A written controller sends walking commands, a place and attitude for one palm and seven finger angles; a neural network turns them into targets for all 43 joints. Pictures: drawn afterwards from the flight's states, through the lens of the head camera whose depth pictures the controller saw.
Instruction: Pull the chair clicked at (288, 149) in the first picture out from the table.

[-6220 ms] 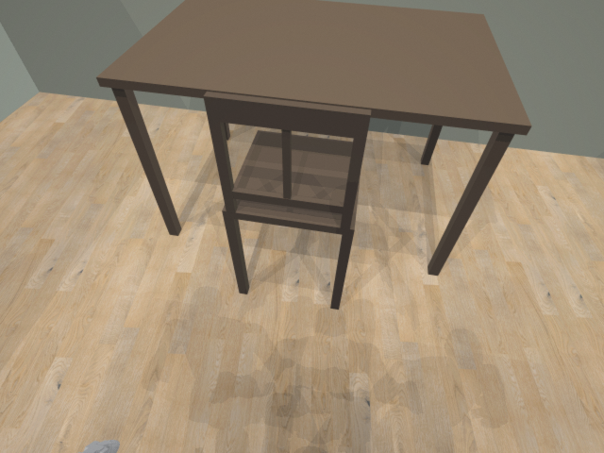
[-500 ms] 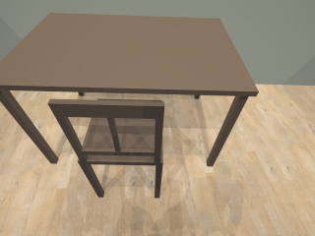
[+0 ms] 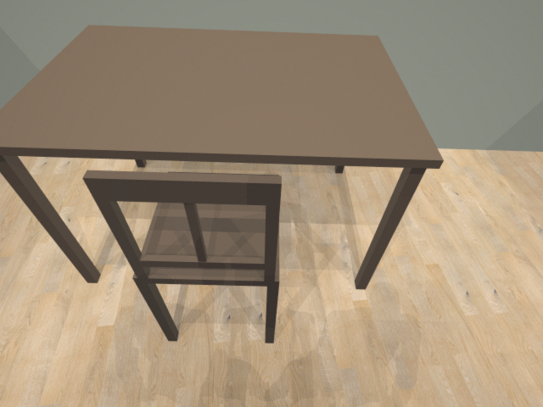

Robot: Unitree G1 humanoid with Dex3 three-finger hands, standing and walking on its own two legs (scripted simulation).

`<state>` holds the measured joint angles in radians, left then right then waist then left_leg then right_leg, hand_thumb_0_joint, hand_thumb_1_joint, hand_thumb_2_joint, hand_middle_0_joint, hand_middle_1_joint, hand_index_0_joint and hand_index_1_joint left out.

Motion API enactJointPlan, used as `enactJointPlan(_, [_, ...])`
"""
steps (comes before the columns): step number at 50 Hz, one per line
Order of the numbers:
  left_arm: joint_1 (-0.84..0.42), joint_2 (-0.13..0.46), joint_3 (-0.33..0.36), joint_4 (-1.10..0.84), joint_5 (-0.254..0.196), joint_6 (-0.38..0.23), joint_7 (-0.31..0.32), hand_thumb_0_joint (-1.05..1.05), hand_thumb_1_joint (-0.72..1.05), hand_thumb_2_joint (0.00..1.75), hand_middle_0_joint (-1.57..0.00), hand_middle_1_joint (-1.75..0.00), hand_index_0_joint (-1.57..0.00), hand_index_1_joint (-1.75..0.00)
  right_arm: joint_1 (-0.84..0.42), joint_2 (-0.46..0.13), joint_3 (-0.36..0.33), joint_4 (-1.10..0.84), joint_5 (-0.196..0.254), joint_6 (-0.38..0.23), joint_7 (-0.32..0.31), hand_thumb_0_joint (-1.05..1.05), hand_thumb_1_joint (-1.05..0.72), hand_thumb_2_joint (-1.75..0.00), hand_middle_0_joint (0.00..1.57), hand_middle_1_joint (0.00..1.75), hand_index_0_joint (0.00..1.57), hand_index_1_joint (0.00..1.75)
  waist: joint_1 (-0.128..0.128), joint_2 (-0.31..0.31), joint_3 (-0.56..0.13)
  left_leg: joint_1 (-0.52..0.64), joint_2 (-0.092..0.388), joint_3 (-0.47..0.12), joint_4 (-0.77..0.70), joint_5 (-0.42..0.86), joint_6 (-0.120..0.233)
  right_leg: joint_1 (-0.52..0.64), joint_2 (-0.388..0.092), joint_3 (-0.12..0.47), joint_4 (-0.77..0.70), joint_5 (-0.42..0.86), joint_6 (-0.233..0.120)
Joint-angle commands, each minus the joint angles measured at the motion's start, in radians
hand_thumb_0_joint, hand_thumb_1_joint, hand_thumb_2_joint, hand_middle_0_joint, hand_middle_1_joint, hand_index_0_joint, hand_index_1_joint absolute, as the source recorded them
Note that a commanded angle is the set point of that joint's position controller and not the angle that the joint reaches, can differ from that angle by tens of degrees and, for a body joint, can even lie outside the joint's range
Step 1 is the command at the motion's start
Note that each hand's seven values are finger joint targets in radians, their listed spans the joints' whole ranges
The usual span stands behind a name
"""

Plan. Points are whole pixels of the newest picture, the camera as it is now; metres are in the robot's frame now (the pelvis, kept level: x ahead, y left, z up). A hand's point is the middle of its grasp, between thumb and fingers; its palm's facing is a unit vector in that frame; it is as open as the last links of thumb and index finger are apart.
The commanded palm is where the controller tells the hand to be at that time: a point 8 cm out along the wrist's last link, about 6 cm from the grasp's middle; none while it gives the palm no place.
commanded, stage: raise the hand toward the chair's back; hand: left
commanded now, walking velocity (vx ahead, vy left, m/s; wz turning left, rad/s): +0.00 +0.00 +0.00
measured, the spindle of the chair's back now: (196, 232) +0.48 +0.20 -0.12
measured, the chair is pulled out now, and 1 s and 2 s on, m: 0.00 0.00 0.00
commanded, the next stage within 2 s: none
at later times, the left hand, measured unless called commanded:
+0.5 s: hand out of the picture +0.14 +0.14 -0.08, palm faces +0.09 -1.00 -0.02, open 9.8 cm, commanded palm +0.13 +0.21 -0.06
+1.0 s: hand (164, 369) +0.18 +0.17 -0.05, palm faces +0.04 -1.00 -0.06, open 14.2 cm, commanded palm +0.15 +0.23 -0.05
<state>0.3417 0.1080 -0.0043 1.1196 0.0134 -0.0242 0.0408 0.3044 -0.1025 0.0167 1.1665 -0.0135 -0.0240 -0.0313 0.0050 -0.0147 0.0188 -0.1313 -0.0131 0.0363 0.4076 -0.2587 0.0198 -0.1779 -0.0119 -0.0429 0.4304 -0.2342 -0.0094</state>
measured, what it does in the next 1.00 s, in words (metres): lowers itself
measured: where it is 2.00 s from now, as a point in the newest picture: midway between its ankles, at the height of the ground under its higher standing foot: outside the picture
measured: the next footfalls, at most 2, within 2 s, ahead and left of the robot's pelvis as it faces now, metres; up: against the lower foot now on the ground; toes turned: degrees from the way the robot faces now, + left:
none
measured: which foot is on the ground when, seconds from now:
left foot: down 0.00-1.00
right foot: down 0.00-1.00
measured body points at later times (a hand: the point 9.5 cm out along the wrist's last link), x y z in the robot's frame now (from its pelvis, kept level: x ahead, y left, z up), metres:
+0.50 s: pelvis -0.04 -0.02 -0.10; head +0.01 -0.01 +0.34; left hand +0.13 +0.19 -0.08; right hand +0.22 -0.25 -0.12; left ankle -0.02 +0.10 -0.74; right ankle +0.00 -0.11 -0.74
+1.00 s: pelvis -0.03 -0.01 -0.10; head +0.04 -0.01 +0.35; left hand +0.18 +0.23 -0.05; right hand +0.12 -0.27 -0.18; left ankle -0.02 +0.10 -0.74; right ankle +0.00 -0.11 -0.74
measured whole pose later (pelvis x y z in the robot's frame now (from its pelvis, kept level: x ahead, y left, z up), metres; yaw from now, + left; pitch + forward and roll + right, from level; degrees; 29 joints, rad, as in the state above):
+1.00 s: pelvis -0.03 -0.01 -0.10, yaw +1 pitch +17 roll -1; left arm 0.41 0.20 0.15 -0.01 -0.23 -0.43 -0.20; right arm 0.28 -0.24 -0.04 0.56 0.01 -0.19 -0.05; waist -0.03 0.02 -0.15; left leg -0.92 0.02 -0.02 1.17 -0.54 0.00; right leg -0.93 -0.01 -0.09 1.13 -0.50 -0.04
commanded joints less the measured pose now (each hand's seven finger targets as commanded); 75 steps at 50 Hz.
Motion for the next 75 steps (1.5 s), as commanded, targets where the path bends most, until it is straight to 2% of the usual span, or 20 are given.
enactJointPlan(1, [-0.624, 0.292, 0.028, -1.554, -0.2, -0.232, 0.022, 0.0, 0.88, 0.89, -0.2, -0.3, -0.2, -0.3, -0.012, -0.343, -0.044, -0.48, 0.04, -0.161, -0.032, 0.0, -0.9, -0.9, 0.2, 0.3, 0.2, 0.3, -0.112, 0.225, -0.393, 0.108, 0.016, -0.038, 0.0, 0.246, 0.004, 0.064, -0.04, 0.054, 0.043, 0.294, -0.022])
enactJointPlan(2, [-0.275, 0.228, 0.05, -1.285, -0.119, -0.168, 0.087, 0.0, 0.85, 0.88, -0.2, -0.29, -0.2, -0.29, -0.099, -0.238, -0.023, -0.417, 0.044, -0.249, -0.057, 0.0, -0.9, -0.9, 0.2, 0.3, 0.2, 0.3, -0.02, 0.301, -0.392, 0.107, 0.052, -0.023, 0.006, 0.331, -0.001, 0.017, -0.001, 0.018, 0.1, 0.108, -0.043])
enactJointPlan(3, [0.065, -0.025, -0.086, -0.963, -0.131, -0.032, 0.11, 0.0, 0.83, 0.87, -0.19, -0.29, -0.19, -0.29, -0.071, -0.185, -0.029, -0.382, 0.067, -0.27, -0.052, 0.0, -0.9, -0.9, 0.2, 0.3, 0.2, 0.3, -0.038, 0.176, -0.167, -0.058, 0.05, -0.046, 0.004, 0.209, -0.01, -0.079, -0.008, -0.036, 0.097, 0.029, -0.021])
enactJointPlan(4, [0.046, -0.103, -0.142, -1.032, -0.16, 0.012, 0.102, 0.0, 0.81, 0.86, -0.19, -0.29, -0.19, -0.29, -0.028, -0.21, -0.043, -0.404, 0.084, -0.29, -0.049, 0.0, -0.9, -0.9, 0.2, 0.3, 0.2, 0.3, -0.049, 0.078, -0.076, -0.149, 0.04, -0.063, 0.016, 0.079, -0.009, -0.136, -0.004, -0.057, 0.085, 0.0, -0.016])
enactJointPlan(8, [-0.013, -0.029, -0.13, -1.196, -0.151, -0.184, 0.06, 0.0, 0.71, 0.82, -0.18, -0.27, -0.18, -0.27, -0.078, -0.276, -0.057, -0.553, 0.037, -0.372, -0.064, 0.0, -0.9, -0.9, 0.2, 0.3, 0.2, 0.3, -0.086, -0.203, -0.021, -0.311, 0.005, -0.091, 0.177, -0.127, 0.011, -0.36, 0.012, -0.056, 0.144, -0.225, 0.001])
enactJointPlan(10, [0.054, -0.028, -0.057, -1.023, -0.15, -0.303, -0.007, 0.0, 0.67, 0.8, -0.18, -0.26, -0.18, -0.26, -0.093, -0.264, -0.077, -0.592, 0.019, -0.375, -0.034, 0.0, -0.9, -0.9, 0.2, 0.3, 0.2, 0.3, -0.035, -0.225, -0.006, -0.456, -0.007, -0.076, 0.288, -0.17, -0.012, -0.478, 0.001, -0.054, 0.237, -0.319, -0.006])
enactJointPlan(13, [0.274, 0.028, 0.084, -0.995, -0.198, -0.545, -0.161, 0.0, 0.6, 0.77, -0.17, -0.25, -0.17, -0.25, -0.148, -0.25, -0.108, -0.68, 0.001, -0.352, 0.023, 0.0, -0.9, -0.9, 0.2, 0.3, 0.2, 0.3, 0.064, -0.165, -0.17, -0.605, -0.019, -0.038, 0.459, -0.08, -0.033, -0.488, 0.008, -0.033, 0.429, -0.199, -0.031])
enactJointPlan(14, [0.312, 0.09, 0.158, -0.963, -0.193, -0.61, -0.213, 0.0, 0.57, 0.76, -0.17, -0.25, -0.17, -0.25, -0.155, -0.252, -0.12, -0.699, -0.001, -0.327, 0.046, 0.0, -0.9, -0.9, 0.2, 0.3, 0.2, 0.3, 0.089, -0.06, -0.194, -0.641, -0.026, -0.031, 0.513, -0.042, -0.042, -0.485, 0.005, -0.018, 0.499, -0.112, -0.046])
enactJointPlan(16, [0.332, 0.118, 0.174, -1.044, -0.176, -0.615, -0.233, 0.0, 0.53, 0.74, -0.16, -0.24, -0.16, -0.24, -0.206, -0.251, -0.124, -0.789, 0.002, -0.281, 0.06, 0.0, -0.9, -0.9, 0.2, 0.3, 0.2, 0.3, 0.115, -0.007, -0.275, -0.701, -0.036, 0.004, 0.553, -0.015, -0.027, -0.455, 0.001, 0.003, 0.574, -0.013, -0.047])
enactJointPlan(21, [0.135, 0.141, 0.133, -1.363, -0.184, -0.476, -0.18, 0.0, 0.41, 0.69, -0.15, -0.22, -0.15, -0.22, -0.19, -0.237, -0.105, -0.899, 0.023, -0.187, 0.032, 0.0, -0.9, -0.9, 0.2, 0.3, 0.2, 0.3, 0.05, 0.053, -0.352, -0.721, -0.025, -0.011, 0.609, -0.089, 0.0, -0.491, 0.005, 0.076, 0.543, -0.103, -0.031])
enactJointPlan(23, [0.066, 0.144, 0.134, -1.484, -0.191, -0.51, -0.153, 0.0, 0.36, 0.67, -0.15, -0.22, -0.15, -0.22, -0.147, -0.225, -0.099, -0.89, 0.019, -0.185, 0.015, 0.0, -0.9, -0.9, 0.2, 0.3, 0.2, 0.3, 0.01, 0.081, -0.386, -0.7, -0.009, -0.027, 0.653, -0.058, 0.008, -0.517, 0.008, 0.082, 0.547, -0.065, -0.021])
enactJointPlan(24, [-0.015, 0.16, 0.132, -1.536, -0.198, -0.533, -0.152, 0.0, 0.34, 0.66, -0.14, -0.21, -0.14, -0.21, -0.125, -0.229, -0.093, -0.874, 0.013, -0.185, 0.008, 0.0, -0.9, -0.9, 0.2, 0.3, 0.2, 0.3, -0.031, 0.027, -0.383, -0.719, -0.001, -0.043, 0.682, -0.071, 0.012, -0.552, 0.016, 0.085, 0.552, -0.085, -0.012])
enactJointPlan(28, [-0.075, 0.15, 0.079, -1.491, -0.217, -0.59, -0.229, 0.0, 0.25, 0.62, -0.13, -0.2, -0.13, -0.2, -0.125, -0.238, -0.072, -0.818, 0.014, -0.222, -0.014, 0.0, -0.9, -0.9, 0.2, 0.3, 0.2, 0.3, -0.078, 0.049, -0.356, -0.769, 0.011, -0.063, 0.744, -0.128, 0.015, -0.629, 0.014, 0.095, 0.538, -0.203, -0.01])
enactJointPlan(30, [-0.056, 0.172, 0.085, -1.42, -0.232, -0.549, -0.285, 0.0, 0.2, 0.6, -0.13, -0.19, -0.13, -0.19, -0.128, -0.247, -0.065, -0.806, 0.023, -0.237, -0.023, 0.0, -0.9, -0.9, 0.2, 0.3, 0.2, 0.3, -0.076, 0.048, -0.36, -0.787, 0.009, -0.063, 0.749, -0.156, 0.015, -0.628, 0.01, 0.101, 0.521, -0.264, -0.009])
enactJointPlan(34, [0.047, 0.233, 0.197, -1.274, -0.272, -0.39, -0.334, 0.0, 0.11, 0.56, -0.12, -0.18, -0.12, -0.18, -0.152, -0.243, -0.065, -0.806, 0.046, -0.231, -0.038, 0.0, -0.9, -0.9, 0.2, 0.3, 0.2, 0.3, -0.013, -0.009, -0.39, -0.834, 0.002, -0.054, 0.715, -0.153, 0.014, -0.502, -0.005, 0.136, 0.466, -0.318, 0.001])
enactJointPlan(39, [0.093, 0.235, 0.284, -1.336, -0.296, -0.343, -0.265, 0.0, -0.01, 0.51, -0.11, -0.16, -0.11, -0.16, -0.167, -0.211, -0.071, -0.802, 0.043, -0.22, -0.038, 0.0, -0.9, -0.9, 0.2, 0.3, 0.2, 0.3, 0.029, -0.051, -0.443, -0.785, 0.001, -0.062, 0.654, -0.045, 0.008, -0.391, -0.014, 0.103, 0.483, -0.112, 0.015])
enactJointPlan(44, [0.055, 0.196, 0.221, -1.315, -0.262, -0.441, -0.229, 0.0, -0.13, 0.46, -0.1, -0.14, -0.1, -0.14, -0.146, -0.224, -0.078, -0.78, 0.032, -0.232, -0.03, 0.0, -0.9, -0.9, 0.2, 0.3, 0.2, 0.3, -0.008, -0.022, -0.338, -0.752, 0.005, -0.065, 0.623, -0.068, 0.009, -0.516, 0.006, 0.044, 0.506, -0.167, -0.002])
enactJointPlan(50, [0.047, 0.214, 0.216, -1.319, -0.264, -0.489, -0.253, 0.0, -0.27, 0.4, -0.08, -0.12, -0.08, -0.12, -0.121, -0.253, -0.084, -0.79, 0.032, -0.237, -0.028, 0.0, -0.9, -0.9, 0.2, 0.3, 0.2, 0.3, -0.01, 0.041, -0.368, -0.692, 0.003, -0.065, 0.59, -0.063, 0.01, -0.549, 0.012, 0.004, 0.527, -0.146, -0.012])
enactJointPlan(53, [0.051, 0.217, 0.222, -1.35, -0.266, -0.488, -0.243, 0.0, -0.34, 0.37, -0.08, -0.11, -0.08, -0.11, -0.112, -0.254, -0.084, -0.792, 0.032, -0.237, -0.027, 0.0, -0.9, -0.9, 0.2, 0.3, 0.2, 0.3, -0.005, 0.095, -0.395, -0.64, 0.004, -0.066, 0.574, -0.024, 0.005, -0.547, 0.015, -0.015, 0.536, -0.1, -0.016])
enactJointPlan(75, [-0.111, 0.273, 0.28, -1.272, -0.285, -0.413, -0.299, 0.0, -0.5, 0.3, -0.06, -0.08, -0.06, -0.08, -0.091, -0.269, -0.056, -0.796, 0.035, -0.205, -0.028, 0.0, -0.9, -0.9, 0.2, 0.3, 0.2, 0.3, -0.025, 0.077, -0.387, -0.584, 0.011, -0.089, 0.539, 0.029, -0.007, -0.524, 0.028, -0.037, 0.51, -0.046, -0.015])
